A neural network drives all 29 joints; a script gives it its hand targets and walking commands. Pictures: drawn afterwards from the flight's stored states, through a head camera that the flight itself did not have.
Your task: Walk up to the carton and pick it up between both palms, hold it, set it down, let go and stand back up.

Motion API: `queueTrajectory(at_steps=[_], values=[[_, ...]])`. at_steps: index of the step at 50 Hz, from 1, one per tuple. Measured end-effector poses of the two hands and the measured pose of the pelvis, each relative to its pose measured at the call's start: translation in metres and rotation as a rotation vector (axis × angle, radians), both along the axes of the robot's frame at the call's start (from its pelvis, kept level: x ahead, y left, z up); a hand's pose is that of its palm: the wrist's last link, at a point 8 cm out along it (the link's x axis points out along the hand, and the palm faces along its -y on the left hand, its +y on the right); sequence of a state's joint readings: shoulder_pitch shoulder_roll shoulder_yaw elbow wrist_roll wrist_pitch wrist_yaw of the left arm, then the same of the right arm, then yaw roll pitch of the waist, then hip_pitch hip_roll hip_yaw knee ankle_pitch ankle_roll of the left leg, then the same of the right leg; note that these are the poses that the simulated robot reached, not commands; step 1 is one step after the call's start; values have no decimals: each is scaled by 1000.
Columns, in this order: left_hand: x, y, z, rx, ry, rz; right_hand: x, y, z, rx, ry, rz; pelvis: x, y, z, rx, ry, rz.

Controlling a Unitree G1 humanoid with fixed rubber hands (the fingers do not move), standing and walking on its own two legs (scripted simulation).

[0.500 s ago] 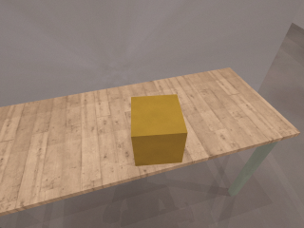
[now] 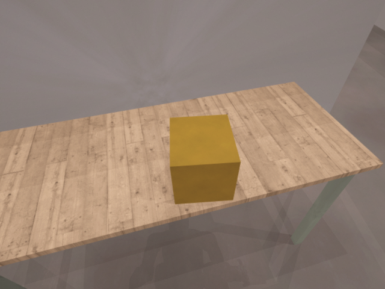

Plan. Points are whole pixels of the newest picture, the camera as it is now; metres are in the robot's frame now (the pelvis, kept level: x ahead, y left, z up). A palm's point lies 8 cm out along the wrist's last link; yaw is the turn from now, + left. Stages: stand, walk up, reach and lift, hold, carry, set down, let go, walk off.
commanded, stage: stand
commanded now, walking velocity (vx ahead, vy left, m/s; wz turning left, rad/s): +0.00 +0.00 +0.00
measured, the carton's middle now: (201, 158) +0.46 +0.00 -0.02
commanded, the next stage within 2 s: none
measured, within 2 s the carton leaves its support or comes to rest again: neither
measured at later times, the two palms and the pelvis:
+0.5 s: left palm out of the picture +0.05 +0.25 -0.12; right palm out of the picture +0.06 -0.27 -0.11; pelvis +0.02 -0.01 +0.00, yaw +1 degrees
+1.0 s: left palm out of the picture +0.04 +0.24 -0.12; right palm out of the picture +0.04 -0.27 -0.12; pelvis +0.02 -0.02 +0.00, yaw +0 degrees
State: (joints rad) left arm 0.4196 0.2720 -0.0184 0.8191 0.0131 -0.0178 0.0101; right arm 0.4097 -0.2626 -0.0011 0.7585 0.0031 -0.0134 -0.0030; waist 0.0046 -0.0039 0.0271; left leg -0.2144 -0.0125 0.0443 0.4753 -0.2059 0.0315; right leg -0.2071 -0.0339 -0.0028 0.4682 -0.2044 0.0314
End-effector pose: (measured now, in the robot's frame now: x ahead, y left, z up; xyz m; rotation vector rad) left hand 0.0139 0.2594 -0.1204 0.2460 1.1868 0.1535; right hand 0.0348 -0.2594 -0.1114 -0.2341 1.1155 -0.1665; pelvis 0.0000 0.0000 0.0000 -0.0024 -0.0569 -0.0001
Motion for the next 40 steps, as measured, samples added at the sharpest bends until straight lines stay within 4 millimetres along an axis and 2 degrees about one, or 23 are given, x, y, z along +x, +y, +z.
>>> queueTrajectory(at_steps=[25, 40], values=[[34, -8, 1, 4, -25, -11, 25, -6, 0, -9, 6, 30, 18, -8, 0, -1, 23, 9], [34, -17, -2, -5, 7, 2, 19, -8, -7, 2, 55, 10, 23, -13, 2, -1, 31, 4]])
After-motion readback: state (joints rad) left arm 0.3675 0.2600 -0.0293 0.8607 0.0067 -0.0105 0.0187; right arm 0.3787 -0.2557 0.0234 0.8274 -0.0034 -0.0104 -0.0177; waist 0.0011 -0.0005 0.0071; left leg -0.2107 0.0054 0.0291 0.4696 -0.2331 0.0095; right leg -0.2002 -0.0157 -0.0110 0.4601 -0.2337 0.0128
